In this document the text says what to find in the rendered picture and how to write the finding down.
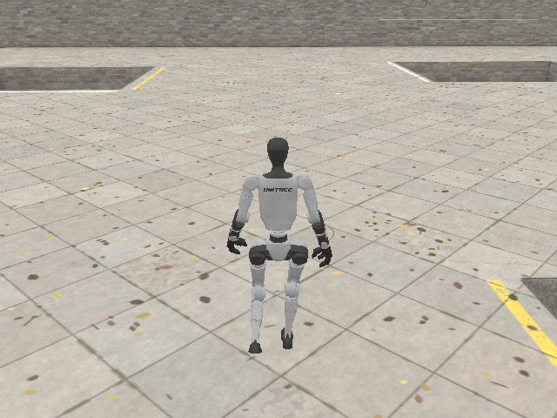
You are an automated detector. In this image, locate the robot left upper arm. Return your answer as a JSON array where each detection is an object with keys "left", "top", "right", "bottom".
[{"left": 236, "top": 175, "right": 260, "bottom": 223}]

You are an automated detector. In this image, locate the left robot hand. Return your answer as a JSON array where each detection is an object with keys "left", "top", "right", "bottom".
[{"left": 227, "top": 238, "right": 247, "bottom": 254}]

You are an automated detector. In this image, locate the robot head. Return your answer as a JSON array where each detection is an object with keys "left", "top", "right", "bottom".
[{"left": 263, "top": 138, "right": 292, "bottom": 179}]

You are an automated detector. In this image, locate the robot right forearm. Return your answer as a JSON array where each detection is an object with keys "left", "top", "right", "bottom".
[{"left": 312, "top": 210, "right": 330, "bottom": 249}]

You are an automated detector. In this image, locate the robot right foot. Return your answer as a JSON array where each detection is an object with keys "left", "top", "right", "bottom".
[{"left": 281, "top": 328, "right": 293, "bottom": 349}]

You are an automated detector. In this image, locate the robot left forearm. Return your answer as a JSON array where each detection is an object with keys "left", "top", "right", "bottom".
[{"left": 228, "top": 210, "right": 245, "bottom": 241}]

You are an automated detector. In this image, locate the right robot hand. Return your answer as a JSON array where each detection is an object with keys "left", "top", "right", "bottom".
[{"left": 312, "top": 246, "right": 332, "bottom": 267}]

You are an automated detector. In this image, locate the robot right upper arm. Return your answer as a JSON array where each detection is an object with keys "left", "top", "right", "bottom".
[{"left": 296, "top": 175, "right": 320, "bottom": 224}]

